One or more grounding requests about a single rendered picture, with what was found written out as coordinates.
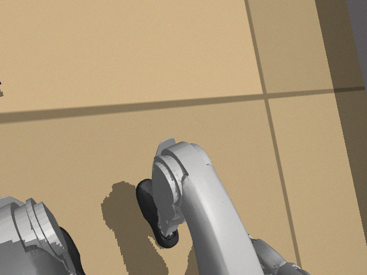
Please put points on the left robot foot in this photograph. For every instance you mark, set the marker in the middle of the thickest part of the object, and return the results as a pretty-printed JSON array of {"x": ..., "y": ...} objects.
[{"x": 73, "y": 252}]

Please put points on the right robot foot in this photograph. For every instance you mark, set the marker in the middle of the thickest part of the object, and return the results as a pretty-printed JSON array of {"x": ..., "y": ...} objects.
[{"x": 148, "y": 208}]

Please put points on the right robot hand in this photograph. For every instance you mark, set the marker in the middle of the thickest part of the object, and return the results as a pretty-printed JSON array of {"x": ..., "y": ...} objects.
[{"x": 269, "y": 258}]

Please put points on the right robot arm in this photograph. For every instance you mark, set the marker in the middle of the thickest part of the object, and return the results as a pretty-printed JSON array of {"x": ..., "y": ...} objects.
[{"x": 291, "y": 269}]

